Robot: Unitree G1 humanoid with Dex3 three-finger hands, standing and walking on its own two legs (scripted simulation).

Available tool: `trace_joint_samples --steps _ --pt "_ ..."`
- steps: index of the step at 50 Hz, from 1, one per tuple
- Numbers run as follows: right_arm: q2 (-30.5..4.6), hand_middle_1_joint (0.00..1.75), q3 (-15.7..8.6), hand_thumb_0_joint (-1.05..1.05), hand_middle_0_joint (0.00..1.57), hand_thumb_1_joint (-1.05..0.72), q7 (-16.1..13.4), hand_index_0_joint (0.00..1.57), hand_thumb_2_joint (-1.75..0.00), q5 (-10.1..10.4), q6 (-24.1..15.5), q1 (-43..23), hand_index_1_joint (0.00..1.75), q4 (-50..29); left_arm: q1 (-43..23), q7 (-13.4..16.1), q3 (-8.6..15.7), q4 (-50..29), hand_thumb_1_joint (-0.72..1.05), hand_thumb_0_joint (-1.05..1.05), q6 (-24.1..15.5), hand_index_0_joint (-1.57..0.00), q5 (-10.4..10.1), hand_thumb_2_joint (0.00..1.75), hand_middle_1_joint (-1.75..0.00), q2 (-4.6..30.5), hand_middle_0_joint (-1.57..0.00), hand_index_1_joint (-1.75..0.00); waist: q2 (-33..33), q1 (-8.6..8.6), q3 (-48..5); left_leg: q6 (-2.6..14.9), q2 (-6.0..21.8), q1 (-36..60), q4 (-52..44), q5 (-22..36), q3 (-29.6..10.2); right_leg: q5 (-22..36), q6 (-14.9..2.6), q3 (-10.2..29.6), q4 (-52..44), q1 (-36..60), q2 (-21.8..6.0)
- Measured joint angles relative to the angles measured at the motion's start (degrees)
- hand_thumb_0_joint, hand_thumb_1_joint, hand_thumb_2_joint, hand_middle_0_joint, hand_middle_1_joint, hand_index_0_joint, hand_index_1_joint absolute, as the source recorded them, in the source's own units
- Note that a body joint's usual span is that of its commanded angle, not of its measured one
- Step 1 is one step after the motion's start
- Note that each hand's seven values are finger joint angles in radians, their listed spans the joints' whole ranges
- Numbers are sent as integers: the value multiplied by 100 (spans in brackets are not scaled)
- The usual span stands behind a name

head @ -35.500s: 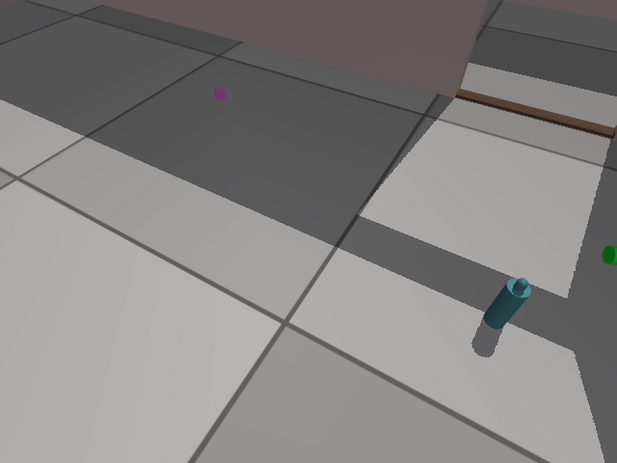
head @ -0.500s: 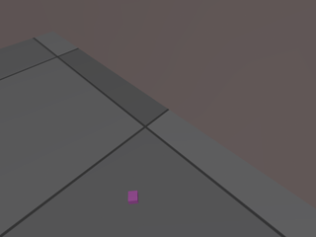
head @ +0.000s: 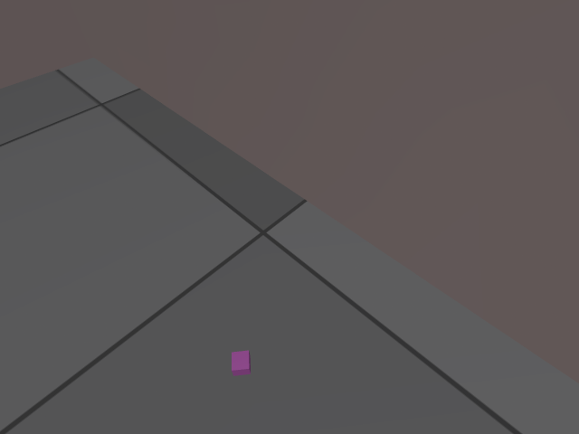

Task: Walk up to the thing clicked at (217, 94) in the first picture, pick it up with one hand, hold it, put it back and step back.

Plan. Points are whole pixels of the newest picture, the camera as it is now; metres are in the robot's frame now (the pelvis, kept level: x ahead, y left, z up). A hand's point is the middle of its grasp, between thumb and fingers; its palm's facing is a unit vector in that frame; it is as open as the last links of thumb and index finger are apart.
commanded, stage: stand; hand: left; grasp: from above
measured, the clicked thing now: (241, 363) +0.47 +0.20 -0.76
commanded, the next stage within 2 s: step back in 0.92 s
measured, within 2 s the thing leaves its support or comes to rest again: neither
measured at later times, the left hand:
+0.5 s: hand out of the picture +0.07 +0.24 -0.16, palm faces +0.01 -0.94 -0.34, open 7.4 cm
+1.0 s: hand out of the picture +0.08 +0.25 -0.16, palm faces +0.02 -0.94 -0.35, open 7.4 cm
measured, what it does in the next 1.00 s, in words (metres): stands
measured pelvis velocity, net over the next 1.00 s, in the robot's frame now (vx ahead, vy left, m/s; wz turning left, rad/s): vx -0.01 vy -0.01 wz -0.01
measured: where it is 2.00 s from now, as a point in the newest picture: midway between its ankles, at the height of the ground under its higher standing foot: outside the picture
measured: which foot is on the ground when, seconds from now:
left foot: down 0.00-1.00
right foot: down 0.00-1.00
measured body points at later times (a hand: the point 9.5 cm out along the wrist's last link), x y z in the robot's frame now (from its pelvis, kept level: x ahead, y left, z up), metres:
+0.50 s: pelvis +0.00 -0.01 +0.00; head +0.01 -0.01 +0.45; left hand +0.07 +0.29 -0.13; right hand +0.07 -0.30 -0.14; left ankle +0.00 +0.14 -0.75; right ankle -0.02 -0.12 -0.75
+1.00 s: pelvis -0.01 -0.01 +0.00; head +0.02 -0.01 +0.45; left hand +0.08 +0.29 -0.13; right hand +0.07 -0.31 -0.14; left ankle +0.00 +0.13 -0.74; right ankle -0.01 -0.12 -0.75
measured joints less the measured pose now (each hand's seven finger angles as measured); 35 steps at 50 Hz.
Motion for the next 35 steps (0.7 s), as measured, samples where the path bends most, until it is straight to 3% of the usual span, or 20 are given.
trace_joint_samples --steps 35 --pt "-74 30 21 1 21 -90 67 20 -89 13 7 11 30 51 28 -49 -87 -90 90 1 -47 -20 -27 89 -30 97 -21 -30 -1 -39 -35 -68 65 -15 -101 35 7 -6 -69 7 -14 -65 63"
